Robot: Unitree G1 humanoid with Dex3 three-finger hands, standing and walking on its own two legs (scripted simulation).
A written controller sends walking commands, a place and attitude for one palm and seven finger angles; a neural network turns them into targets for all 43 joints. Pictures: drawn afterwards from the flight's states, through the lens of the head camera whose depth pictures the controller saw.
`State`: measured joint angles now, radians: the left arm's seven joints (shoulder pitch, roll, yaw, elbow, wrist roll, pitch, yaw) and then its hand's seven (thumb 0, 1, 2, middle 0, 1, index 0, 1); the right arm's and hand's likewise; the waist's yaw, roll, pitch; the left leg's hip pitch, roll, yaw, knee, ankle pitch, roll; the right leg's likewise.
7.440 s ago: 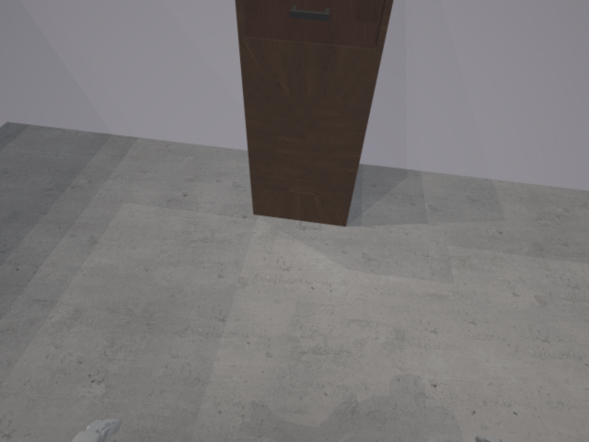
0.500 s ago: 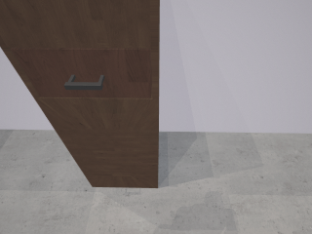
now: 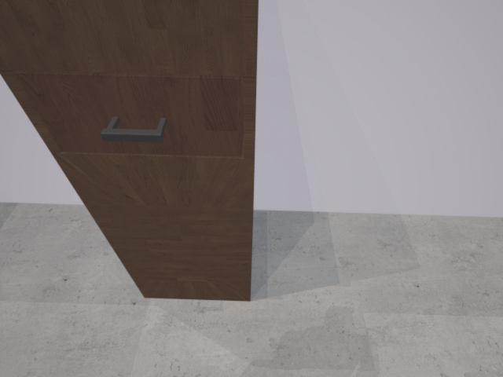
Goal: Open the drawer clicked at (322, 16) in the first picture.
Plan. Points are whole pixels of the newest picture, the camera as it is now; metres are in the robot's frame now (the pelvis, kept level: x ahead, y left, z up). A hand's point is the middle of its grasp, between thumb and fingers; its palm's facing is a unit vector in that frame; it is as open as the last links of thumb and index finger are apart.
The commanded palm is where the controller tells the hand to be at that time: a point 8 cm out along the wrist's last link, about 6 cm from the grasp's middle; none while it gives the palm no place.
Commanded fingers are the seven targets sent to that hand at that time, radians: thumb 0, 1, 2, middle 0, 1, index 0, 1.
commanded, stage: raise the hand with hooked fingers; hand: left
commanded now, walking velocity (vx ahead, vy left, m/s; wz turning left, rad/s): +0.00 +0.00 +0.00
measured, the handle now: (135, 129) +0.50 +0.25 +0.12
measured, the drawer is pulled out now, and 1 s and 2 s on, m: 0.00 0.00 0.00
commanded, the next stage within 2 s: none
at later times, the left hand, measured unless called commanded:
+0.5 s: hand out of the picture +0.12 +0.22 -0.04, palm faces -0.01 -0.17 -0.99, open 9.0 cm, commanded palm +0.14 +0.23 +0.05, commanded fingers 0.00 0.29 0.64 -0.24 -0.69 -0.24 -0.69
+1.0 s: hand (66, 275) +0.22 +0.26 +0.10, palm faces +0.15 -0.10 -0.98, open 12.0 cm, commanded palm +0.19 +0.26 +0.16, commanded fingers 0.00 -0.29 0.39 -0.28 -1.07 -0.28 -1.07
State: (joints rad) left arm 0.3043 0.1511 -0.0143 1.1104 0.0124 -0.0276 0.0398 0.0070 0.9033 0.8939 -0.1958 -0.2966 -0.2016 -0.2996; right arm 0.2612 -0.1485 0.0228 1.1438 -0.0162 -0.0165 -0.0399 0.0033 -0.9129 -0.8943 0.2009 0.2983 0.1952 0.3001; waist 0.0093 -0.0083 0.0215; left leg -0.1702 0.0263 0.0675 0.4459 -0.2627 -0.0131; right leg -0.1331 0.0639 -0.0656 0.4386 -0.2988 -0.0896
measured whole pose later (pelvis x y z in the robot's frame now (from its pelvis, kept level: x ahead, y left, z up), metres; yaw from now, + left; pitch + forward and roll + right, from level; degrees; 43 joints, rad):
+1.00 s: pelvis -0.04 +0.04 +0.00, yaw +0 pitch -2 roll +0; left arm 0.13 0.44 -0.09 -0.18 0.92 0.12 0.15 0.00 -0.08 0.48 -0.29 -0.92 -0.29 -0.92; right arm 0.13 -0.27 0.01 0.65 -0.01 0.14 -0.01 0.01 -0.91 -0.89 0.20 0.30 0.20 0.30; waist 0.09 0.10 0.01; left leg -0.21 -0.02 0.08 0.47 -0.23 0.05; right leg -0.20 0.01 -0.04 0.50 -0.27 -0.04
